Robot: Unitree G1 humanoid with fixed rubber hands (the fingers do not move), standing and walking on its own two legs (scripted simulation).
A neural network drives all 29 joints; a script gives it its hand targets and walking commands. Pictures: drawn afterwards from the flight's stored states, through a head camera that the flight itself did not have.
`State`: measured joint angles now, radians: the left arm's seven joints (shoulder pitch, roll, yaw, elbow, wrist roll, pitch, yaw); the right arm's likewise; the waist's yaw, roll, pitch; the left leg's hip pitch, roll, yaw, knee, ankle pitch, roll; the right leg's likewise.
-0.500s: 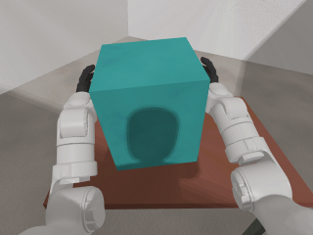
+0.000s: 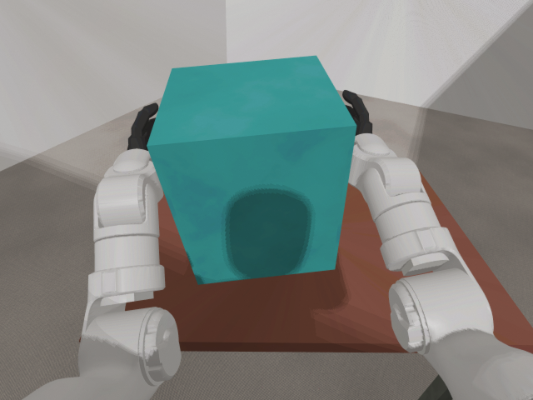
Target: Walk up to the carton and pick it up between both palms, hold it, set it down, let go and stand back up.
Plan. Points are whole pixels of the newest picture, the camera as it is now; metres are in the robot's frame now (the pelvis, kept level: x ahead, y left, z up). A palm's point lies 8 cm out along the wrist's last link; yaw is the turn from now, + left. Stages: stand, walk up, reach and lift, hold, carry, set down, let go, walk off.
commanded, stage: hold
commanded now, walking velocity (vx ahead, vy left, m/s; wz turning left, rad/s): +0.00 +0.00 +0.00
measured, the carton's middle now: (256, 172) +0.37 +0.01 +0.21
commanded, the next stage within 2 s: none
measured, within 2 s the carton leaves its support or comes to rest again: neither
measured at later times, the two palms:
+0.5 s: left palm (148, 158) +0.37 +0.16 +0.23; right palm (354, 144) +0.39 -0.14 +0.25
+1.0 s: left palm (146, 160) +0.36 +0.16 +0.24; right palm (358, 146) +0.37 -0.14 +0.26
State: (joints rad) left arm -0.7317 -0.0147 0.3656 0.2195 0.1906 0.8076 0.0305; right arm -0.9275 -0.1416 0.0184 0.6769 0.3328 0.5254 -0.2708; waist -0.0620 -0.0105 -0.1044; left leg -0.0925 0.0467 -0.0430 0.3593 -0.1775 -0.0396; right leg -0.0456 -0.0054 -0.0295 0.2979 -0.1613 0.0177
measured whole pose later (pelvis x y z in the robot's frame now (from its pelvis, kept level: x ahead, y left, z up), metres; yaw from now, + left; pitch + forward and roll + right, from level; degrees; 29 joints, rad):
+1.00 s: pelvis +0.00 +0.00 +0.00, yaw +0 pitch -5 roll -1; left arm -0.73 -0.02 0.37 0.23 0.19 0.81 0.04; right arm -0.93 -0.15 0.03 0.69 0.35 0.54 -0.27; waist -0.07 -0.01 -0.11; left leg -0.10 0.04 -0.04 0.37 -0.18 -0.04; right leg -0.05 -0.01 -0.03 0.30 -0.16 0.02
